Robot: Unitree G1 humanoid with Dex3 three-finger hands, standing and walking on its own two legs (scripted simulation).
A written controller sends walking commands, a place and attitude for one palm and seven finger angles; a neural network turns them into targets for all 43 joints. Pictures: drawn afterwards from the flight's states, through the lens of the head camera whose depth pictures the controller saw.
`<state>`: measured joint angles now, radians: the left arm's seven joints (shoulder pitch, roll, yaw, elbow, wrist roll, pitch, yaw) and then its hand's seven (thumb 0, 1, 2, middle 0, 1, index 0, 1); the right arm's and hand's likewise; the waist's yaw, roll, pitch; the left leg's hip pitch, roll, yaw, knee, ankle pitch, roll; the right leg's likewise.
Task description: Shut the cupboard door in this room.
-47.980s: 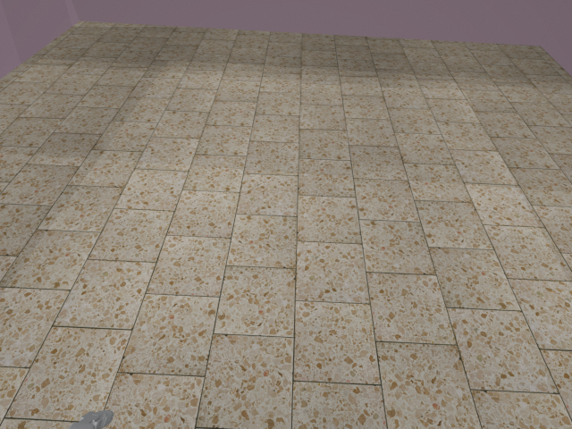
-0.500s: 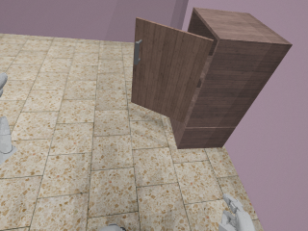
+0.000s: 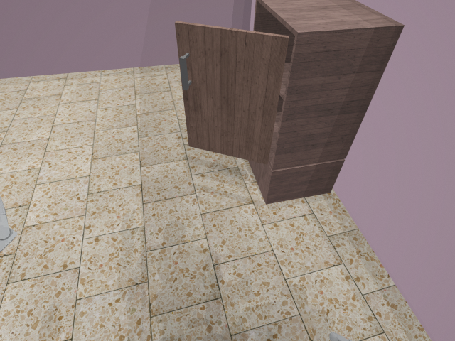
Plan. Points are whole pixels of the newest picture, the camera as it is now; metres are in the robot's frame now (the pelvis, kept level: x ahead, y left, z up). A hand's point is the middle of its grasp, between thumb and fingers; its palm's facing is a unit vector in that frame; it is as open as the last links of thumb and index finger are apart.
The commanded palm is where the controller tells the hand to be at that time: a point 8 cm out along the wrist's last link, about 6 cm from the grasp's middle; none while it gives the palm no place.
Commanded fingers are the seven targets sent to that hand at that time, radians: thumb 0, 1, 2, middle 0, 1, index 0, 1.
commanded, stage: stop stepping back and stand still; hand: left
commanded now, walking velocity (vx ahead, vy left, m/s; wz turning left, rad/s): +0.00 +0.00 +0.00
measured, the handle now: (186, 71) +1.07 +0.20 -0.03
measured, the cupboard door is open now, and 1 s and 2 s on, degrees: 59 59 59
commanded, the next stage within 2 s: let the arm hang, fingers relaxed in 1.20 s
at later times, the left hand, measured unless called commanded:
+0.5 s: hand (42, 203) +0.26 +0.27 +0.18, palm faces +0.44 -0.78 -0.45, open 7.4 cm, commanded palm +0.20 +0.30 +0.19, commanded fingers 0.00 0.90 0.90 -0.20 -0.30 -0.20 -0.30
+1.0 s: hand (29, 201) +0.27 +0.29 +0.17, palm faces +0.41 -0.79 -0.46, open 7.4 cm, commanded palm +0.21 +0.33 +0.19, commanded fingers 0.00 0.90 0.90 -0.20 -0.30 -0.20 -0.30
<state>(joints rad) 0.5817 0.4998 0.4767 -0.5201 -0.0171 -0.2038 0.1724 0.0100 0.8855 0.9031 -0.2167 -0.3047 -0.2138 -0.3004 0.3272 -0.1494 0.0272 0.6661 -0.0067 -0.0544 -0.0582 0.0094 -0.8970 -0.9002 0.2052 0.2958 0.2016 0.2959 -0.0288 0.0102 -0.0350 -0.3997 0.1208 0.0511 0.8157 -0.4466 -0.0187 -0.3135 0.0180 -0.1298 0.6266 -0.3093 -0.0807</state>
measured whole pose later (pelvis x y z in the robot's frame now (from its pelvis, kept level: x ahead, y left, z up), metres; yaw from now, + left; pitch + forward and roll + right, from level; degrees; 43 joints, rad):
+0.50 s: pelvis +0.05 +0.00 +0.01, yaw +0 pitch +1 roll +0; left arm 0.54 0.40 0.40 -0.47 -0.04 -0.17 0.17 0.01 0.89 0.90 -0.21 -0.30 -0.21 -0.30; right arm 0.19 -0.19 0.02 0.59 0.02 -0.07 -0.07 0.01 -0.90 -0.90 0.20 0.30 0.20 0.30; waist 0.00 0.00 -0.03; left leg -0.32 0.07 0.09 0.55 -0.25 -0.01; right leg -0.20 0.03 -0.11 0.50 -0.33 -0.06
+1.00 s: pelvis +0.06 +0.03 +0.02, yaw -1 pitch +2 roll -1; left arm 0.57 0.41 0.40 -0.47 -0.05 -0.15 0.17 0.01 0.89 0.90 -0.22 -0.30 -0.21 -0.30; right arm 0.24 -0.20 0.01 0.60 0.02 -0.04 -0.09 0.01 -0.90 -0.90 0.20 0.30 0.20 0.30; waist -0.02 0.00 -0.05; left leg -0.30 0.04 0.11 0.51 -0.24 0.02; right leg -0.18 0.00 -0.10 0.45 -0.31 -0.02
